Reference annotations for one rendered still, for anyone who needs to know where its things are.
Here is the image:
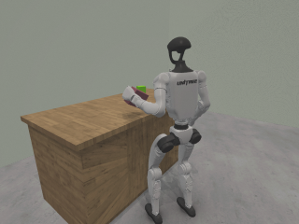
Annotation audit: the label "humanoid robot head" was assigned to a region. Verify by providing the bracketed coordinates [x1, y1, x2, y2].
[167, 36, 193, 73]

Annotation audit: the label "left robot hand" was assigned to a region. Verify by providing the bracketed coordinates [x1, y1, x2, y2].
[122, 86, 135, 101]

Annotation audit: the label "robot left upper arm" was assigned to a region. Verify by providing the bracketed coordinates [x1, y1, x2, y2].
[151, 72, 170, 118]

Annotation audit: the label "left robot forearm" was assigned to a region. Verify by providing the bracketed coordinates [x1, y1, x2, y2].
[130, 93, 160, 115]

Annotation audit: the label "robot right upper arm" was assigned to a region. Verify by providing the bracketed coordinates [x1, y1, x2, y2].
[194, 70, 211, 109]

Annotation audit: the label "right robot hand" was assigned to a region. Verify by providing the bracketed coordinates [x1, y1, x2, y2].
[186, 118, 195, 127]

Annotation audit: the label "right robot forearm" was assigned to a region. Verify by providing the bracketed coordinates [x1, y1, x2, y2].
[190, 106, 209, 122]

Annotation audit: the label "sponge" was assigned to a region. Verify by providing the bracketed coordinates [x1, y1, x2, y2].
[123, 86, 149, 109]

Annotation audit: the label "table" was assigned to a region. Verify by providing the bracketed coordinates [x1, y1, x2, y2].
[21, 88, 179, 224]

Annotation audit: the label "left robot shin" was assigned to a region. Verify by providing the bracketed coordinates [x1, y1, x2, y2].
[147, 169, 162, 215]

